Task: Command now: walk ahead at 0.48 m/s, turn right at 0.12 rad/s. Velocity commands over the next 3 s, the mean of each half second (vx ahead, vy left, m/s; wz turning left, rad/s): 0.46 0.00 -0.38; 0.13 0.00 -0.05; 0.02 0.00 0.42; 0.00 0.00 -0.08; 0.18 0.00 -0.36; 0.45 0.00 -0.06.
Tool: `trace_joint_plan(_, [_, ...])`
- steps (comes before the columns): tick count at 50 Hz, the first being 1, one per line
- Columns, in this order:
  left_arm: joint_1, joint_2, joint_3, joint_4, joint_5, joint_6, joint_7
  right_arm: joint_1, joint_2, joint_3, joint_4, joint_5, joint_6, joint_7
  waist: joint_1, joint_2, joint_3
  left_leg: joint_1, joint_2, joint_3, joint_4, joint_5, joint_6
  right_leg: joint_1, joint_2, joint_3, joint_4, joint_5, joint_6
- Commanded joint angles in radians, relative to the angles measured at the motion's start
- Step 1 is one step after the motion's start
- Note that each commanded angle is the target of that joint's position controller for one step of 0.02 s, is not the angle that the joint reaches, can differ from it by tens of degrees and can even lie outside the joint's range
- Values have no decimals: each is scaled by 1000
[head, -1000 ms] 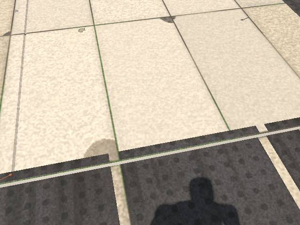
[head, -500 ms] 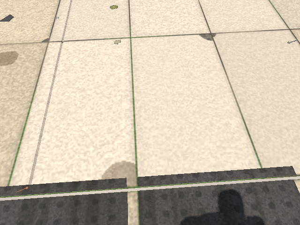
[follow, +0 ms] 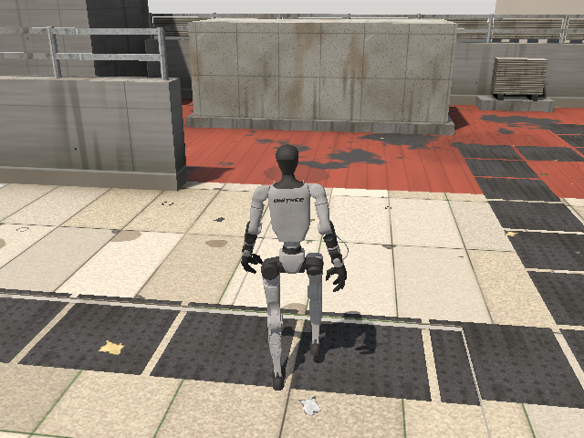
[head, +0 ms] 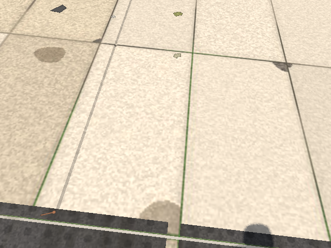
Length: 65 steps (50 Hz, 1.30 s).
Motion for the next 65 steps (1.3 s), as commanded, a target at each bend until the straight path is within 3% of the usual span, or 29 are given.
trace_joint_plan(1, [-179,31,-7,-101,-7,-12,-5,50,-127,-19,-18,-10,-15,-9,-29,138,114,32,252,-43,-37,439,93,-111,18,-16,-92,39,-22])
trace_joint_plan(4, [-202,27,-14,-120,-6,-15,-9,38,-135,-15,-4,-11,-19,-20,-21,139,145,38,275,20,-35,556,77,-19,43,-48,-223,41,-74])
trace_joint_plan(6, [-144,35,-11,-109,-7,-18,0,8,-153,-14,-1,-12,-24,-27,15,148,111,56,278,69,59,885,57,112,94,-92,-270,8,-122])
trace_joint_plan(9, [201,93,21,-4,-2,-34,15,-36,-199,-23,-7,-16,-9,-34,164,148,-77,27,261,126,547,1078,27,467,177,-101,-358,-28,-190])
trace_joint_plan(10, [333,159,45,25,14,-35,26,-37,-184,-16,-32,-10,-12,-31,210,72,-161,-184,223,139,830,764,12,698,31,106,-378,-123,-239])
trace_joint_plan(11, [328,264,71,17,18,-29,29,43,-68,3,-74,10,-18,-6,118,-195,-240,-596,-8,111,1239,-161,-38,952,-262,689,-478,-129,-426])
trace_joint_plan(12, [273,234,68,22,-30,-22,21,-57,-151,-12,-92,-4,-28,-4,130,-77,-241,-709,10,-76,1316,-190,-19,926,-254,826,-604,-185,-425])
trace_joint_plan(13, [190,191,58,4,-32,-20,25,-138,-162,-12,-125,1,-40,2,103,-20,-92,-752,76,-80,1266,-93,-12,785,-236,659,-615,-159,-389])
trace_joint_plan(15, [139,109,36,3,-25,-27,32,-182,-148,-9,-136,-10,-41,1,52,93,17,-671,135,-68,1134,-28,-25,566,-153,482,-644,58,-326])
trace_joint_plan(19, [171,121,32,16,-37,-52,42,-176,-105,2,-163,-36,20,11,5,48,13,-600,158,-37,969,-36,-90,438,-64,332,-671,218,-303])
trace_joint_plan(24, [251,131,33,4,-30,-38,48,-311,-105,7,-225,-24,39,3,47,2,2,-681,126,18,842,82,-141,500,-18,265,-559,710,-223])
trace_joint_plan(30, [340,122,30,2,-23,0,74,-470,-107,23,-300,-10,48,0,119,-33,-1,-762,86,19,641,113,-124,692,-29,313,-483,756,-174])
trace_joint_plan(34, [260,132,23,-25,-22,0,73,-281,-130,17,-240,-1,37,-16,30,-57,-59,-405,2,64,387,123,-39,635,-19,295,-340,901,-104])
trace_joint_plan(35, [296,102,17,-27,-52,-1,71,-217,-192,-4,-215,-9,30,-12,20,66,-147,-149,56,-11,375,343,29,505,36,257,-232,811,-31])
trace_joint_plan(36, [310,111,11,-25,-73,0,68,-89,-236,-30,-181,-2,43,-14,-48,208,-280,88,238,-266,332,566,157,337,136,193,13,427,35])
trace_joint_plan(37, [256,114,8,-33,-69,-3,63,-68,-174,-10,-171,2,52,-17,-83,286,-339,108,423,-484,236,747,254,261,227,151,223,-405,45])
trace_joint_plan(38, [205,113,9,-30,-28,0,62,-144,-137,3,-180,2,50,-11,-36,108,-217,-65,387,-450,233,729,238,276,192,239,298,-463,14])
trace_joint_plan(41, [170,75,-4,-43,6,24,63,-317,-132,5,-181,1,54,-18,64,93,-24,-319,245,-285,155,418,139,308,106,142,128,-384,-9])
trace_joint_plan(43, [199,58,-13,-38,0,42,68,-325,-158,-10,-185,-12,67,-9,72,140,-33,-359,184,-233,145,379,133,353,128,81,42,-361,6])
trace_joint_plan(50, [166,75,-23,-78,-25,58,94,-347,-198,-49,-202,-17,112,-15,73,175,-100,-424,178,-344,192,149,111,487,95,94,-248,-232,12])
trace_joint_plan(52, [283,67,-18,-41,-37,60,103,-394,-193,-55,-212,-14,133,-19,137,148,-118,-511,111,-311,292,82,54,656,101,27,-473,-69,-1])
trace_joint_plan(53, [289,72,-16,-27,-33,58,104,-356,-157,-53,-200,-11,144,-21,126,43,-85,-594,13,-234,446,-110,10,705,80,37,-550,-73,5])
trace_joint_plan(54, [228,113,-14,-60,-17,54,104,-273,-90,-43,-184,-5,150,-27,80,-130,-46,-724,-109,-105,741,-284,-31,697,-136,287,-609,-229,-29])
trace_joint_plan(55, [68,143,-26,-137,-7,56,106,-181,-91,-42,-177,-15,148,-35,-18,-52,-7,-783,-116,-118,921,-317,-50,542,-274,422,-641,-207,-78])
trace_joint_plan(56, [-6,229,6,-171,26,58,111,-205,-127,-43,-225,-11,146,-39,-28,-249,-4,-708,-27,-83,989,-303,-64,308,-414,562,-747,-414,-224])
trace_joint_plan(57, [-67,139,-15,-183,19,48,104,-263,-213,-61,-219,-16,145,-35,-34,-123,95,-709,5,-86,1125,-216,-76,251,-320,483,-769,-409,-247])
trace_joint_plan(59, [-89,82,-29,-203,11,30,100,-217,-218,-74,-184,-25,149,-13,-40,-55,72,-723,1,-57,1235,-136,-112,330,-181,266,-671,-151,-217])
trace_joint_plan(62, [91,112,-11,-161,-8,6,110,-236,-171,-64,-206,-20,153,10,23,-15,-1,-762,2,-52,1239,-131,-135,558,-183,187,-560,266,-246])
trace_joint_plan(65, [171,115,2,-147,-6,5,106,-292,-157,-55,-244,-10,162,24,66,-53,-26,-781,16,-49,1090,-162,-150,698,-198,151,-525,345,-237])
